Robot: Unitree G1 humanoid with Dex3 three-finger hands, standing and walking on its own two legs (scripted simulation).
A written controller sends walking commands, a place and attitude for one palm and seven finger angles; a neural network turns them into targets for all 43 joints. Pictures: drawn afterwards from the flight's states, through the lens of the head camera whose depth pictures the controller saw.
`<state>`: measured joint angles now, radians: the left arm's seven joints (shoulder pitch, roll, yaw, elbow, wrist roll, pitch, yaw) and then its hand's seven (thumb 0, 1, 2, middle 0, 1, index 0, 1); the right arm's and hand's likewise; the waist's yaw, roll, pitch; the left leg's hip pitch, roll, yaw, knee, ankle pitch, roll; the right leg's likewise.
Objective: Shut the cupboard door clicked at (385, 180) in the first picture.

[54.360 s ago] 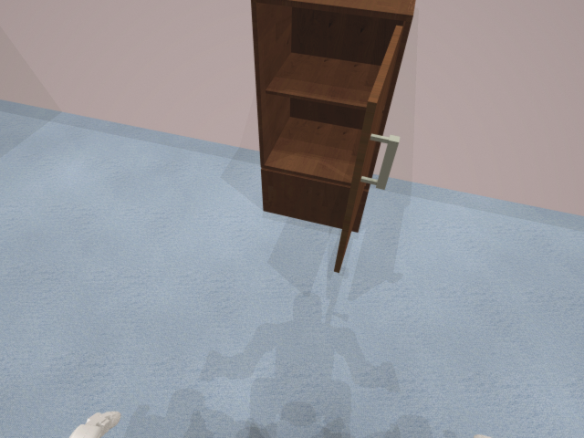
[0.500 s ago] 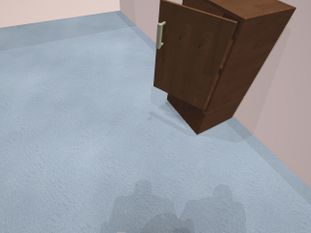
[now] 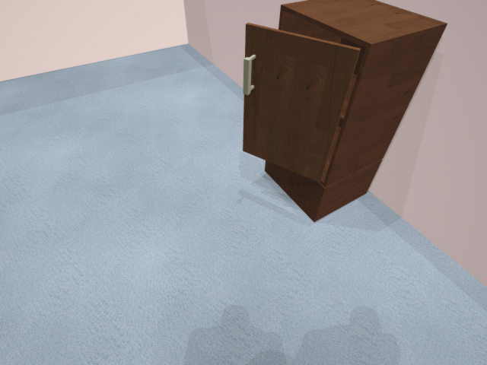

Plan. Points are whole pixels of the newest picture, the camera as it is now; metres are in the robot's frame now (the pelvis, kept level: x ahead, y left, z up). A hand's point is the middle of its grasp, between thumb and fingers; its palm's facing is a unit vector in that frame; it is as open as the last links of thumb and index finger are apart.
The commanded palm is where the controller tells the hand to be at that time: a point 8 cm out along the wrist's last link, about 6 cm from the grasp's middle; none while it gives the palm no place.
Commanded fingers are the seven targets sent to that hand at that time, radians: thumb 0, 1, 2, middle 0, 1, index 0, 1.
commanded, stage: let the arm hang, fingers relaxed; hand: left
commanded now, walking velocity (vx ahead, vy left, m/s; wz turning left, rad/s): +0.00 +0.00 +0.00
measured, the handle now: (250, 74) +1.13 +0.02 -0.05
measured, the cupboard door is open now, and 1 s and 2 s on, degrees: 27 27 27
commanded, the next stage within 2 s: look to check the result in 0.24 s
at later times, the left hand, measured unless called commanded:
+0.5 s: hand out of the picture -0.03 +0.17 -0.17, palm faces +0.01 -0.98 -0.19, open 7.4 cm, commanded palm none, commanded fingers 0.00 0.90 0.90 -0.20 -0.30 -0.20 -0.30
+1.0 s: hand out of the picture +0.07 +0.18 -0.17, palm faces -0.02 -0.97 -0.24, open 7.4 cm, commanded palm none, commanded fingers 0.00 0.90 0.90 -0.20 -0.30 -0.20 -0.30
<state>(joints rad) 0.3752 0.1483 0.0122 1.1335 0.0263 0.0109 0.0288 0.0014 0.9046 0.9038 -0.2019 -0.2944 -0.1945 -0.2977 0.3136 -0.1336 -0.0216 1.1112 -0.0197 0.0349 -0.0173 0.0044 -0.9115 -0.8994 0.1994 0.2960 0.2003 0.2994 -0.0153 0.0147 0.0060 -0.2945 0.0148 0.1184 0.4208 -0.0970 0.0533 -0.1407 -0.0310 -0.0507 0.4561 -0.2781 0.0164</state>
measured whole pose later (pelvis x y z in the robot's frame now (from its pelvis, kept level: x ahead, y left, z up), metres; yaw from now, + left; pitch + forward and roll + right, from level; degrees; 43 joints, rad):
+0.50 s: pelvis +0.01 +0.00 +0.00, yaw +0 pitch -1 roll -1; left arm 0.35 0.16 0.02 1.14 0.03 0.00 0.02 0.00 0.90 0.90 -0.20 -0.29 -0.20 -0.30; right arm 0.30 -0.15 -0.03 1.12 -0.02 0.02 -0.02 0.00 -0.91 -0.90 0.20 0.30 0.20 0.30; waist -0.02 0.01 0.04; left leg -0.29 0.01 0.11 0.41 -0.10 0.05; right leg -0.14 -0.03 -0.05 0.43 -0.28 0.02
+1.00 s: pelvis +0.04 -0.02 +0.01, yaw +0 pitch -1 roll +0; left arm 0.22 0.22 0.01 1.13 0.02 -0.01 0.02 0.00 0.90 0.90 -0.20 -0.29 -0.20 -0.30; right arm 0.17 -0.23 -0.02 1.11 -0.01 0.00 -0.02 0.00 -0.91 -0.90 0.20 0.30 0.20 0.30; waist -0.01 0.00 0.06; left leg -0.23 0.02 0.11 0.38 -0.14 0.03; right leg -0.05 -0.02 -0.05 0.36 -0.29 0.00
